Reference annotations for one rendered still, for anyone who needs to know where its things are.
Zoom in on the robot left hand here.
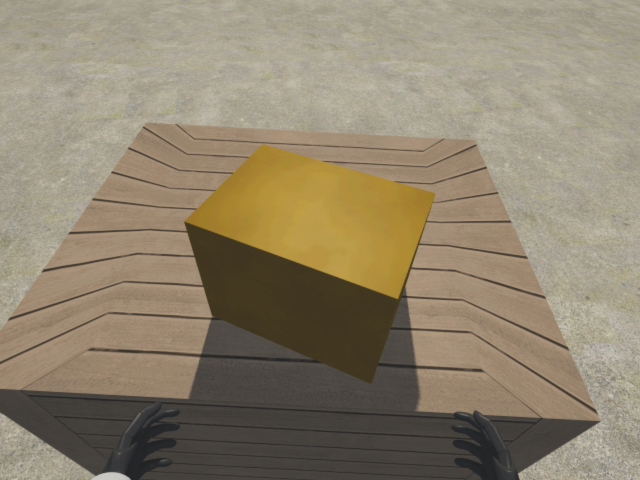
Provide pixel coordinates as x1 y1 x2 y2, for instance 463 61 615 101
101 401 180 480

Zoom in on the robot right hand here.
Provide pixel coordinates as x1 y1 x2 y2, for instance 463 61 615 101
452 410 520 480

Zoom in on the carton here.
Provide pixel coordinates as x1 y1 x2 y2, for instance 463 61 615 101
184 144 436 384

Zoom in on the pedestal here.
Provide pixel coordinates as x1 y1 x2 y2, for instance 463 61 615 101
0 123 601 480

